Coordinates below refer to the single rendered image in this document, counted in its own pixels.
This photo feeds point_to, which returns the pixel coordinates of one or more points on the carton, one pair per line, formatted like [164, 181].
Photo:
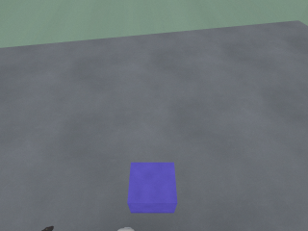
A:
[152, 188]

